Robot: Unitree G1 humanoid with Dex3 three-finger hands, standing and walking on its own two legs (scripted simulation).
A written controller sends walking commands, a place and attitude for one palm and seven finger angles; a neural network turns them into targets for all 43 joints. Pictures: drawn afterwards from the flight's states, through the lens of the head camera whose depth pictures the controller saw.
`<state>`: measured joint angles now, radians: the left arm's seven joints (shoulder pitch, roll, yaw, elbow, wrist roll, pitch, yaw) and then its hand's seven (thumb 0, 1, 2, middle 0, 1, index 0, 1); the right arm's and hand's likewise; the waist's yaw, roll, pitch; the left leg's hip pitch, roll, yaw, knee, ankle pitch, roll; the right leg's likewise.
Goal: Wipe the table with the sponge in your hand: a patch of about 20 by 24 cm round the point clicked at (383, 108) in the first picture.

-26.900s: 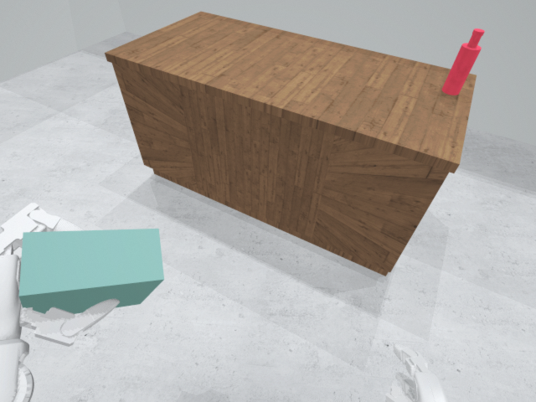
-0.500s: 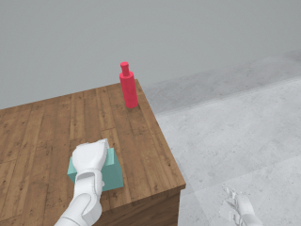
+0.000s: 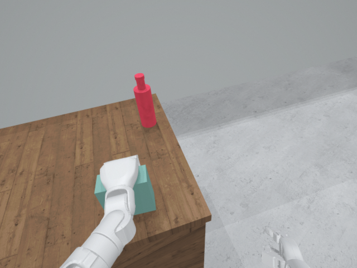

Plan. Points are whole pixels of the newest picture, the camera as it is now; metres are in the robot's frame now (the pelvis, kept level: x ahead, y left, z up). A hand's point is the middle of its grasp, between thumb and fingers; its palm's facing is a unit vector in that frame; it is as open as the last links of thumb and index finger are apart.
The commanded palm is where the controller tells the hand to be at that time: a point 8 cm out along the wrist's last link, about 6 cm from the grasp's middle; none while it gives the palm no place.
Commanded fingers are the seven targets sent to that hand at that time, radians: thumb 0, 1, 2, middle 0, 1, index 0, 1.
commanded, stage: wipe forward along the third lane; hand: left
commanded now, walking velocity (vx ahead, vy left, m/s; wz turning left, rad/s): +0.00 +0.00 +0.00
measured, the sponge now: (129, 197) +0.30 +0.18 -0.03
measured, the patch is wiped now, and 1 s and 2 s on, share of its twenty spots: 0.85 0.95 1.00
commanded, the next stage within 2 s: wipe back along the third lane in 1.46 s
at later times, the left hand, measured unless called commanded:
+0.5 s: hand (129, 169) +0.36 +0.19 +0.02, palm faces -0.07 +0.00 -1.00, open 10.1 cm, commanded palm +0.34 +0.18 +0.05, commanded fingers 0.00 0.10 1.30 -1.20 -1.60 -1.20 -1.60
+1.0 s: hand (129, 156) +0.40 +0.20 +0.02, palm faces -0.09 +0.01 -1.00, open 10.1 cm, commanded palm +0.39 +0.20 +0.05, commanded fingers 0.00 0.10 1.30 -1.20 -1.60 -1.20 -1.60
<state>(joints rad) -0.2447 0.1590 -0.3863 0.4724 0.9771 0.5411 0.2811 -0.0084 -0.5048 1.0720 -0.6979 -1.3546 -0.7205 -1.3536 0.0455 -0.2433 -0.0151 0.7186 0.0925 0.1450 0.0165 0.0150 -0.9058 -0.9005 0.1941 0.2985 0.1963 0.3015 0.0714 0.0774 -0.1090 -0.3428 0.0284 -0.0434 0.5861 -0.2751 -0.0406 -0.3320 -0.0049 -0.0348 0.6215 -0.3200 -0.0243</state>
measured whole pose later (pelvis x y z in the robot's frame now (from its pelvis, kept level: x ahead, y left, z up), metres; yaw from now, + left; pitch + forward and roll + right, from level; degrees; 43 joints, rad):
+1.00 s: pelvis -0.02 +0.00 -0.01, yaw -1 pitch +11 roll +0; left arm -0.75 0.23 -0.17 1.08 0.98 0.43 0.34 0.01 -0.54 1.09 -0.74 -1.32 -0.76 -1.32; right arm 0.18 -0.25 -0.02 0.77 0.08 0.12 -0.04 0.01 -0.91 -0.90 0.20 0.30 0.20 0.30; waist -0.05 0.06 -0.13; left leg -0.59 0.04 -0.03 0.67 -0.27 -0.03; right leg -0.58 0.01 -0.02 0.69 -0.29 -0.02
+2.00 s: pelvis +0.02 +0.04 -0.01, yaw -2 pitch +13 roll -2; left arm -0.75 0.21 -0.22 1.06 0.95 0.48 0.39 0.00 -0.50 1.09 -0.67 -1.40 -0.69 -1.40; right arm 0.19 -0.22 -0.03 0.78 0.07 0.15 0.03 0.01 -0.91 -0.90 0.20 0.30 0.20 0.30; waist -0.02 0.05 -0.17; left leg -0.57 0.02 0.00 0.67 -0.32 0.01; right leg -0.53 -0.01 0.01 0.60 -0.30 0.03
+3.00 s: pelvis +0.01 +0.02 +0.00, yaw -1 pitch +4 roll +0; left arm -0.32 0.14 -0.40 0.53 1.00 0.60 0.30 0.00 -0.49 1.08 -0.66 -1.40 -0.68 -1.41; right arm 0.07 -0.24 -0.01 0.69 0.09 0.23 0.05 0.01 -0.91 -0.90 0.19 0.30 0.20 0.30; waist 0.05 0.06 -0.13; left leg -0.38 0.02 -0.03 0.61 -0.30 -0.02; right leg -0.36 -0.01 -0.02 0.61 -0.32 0.00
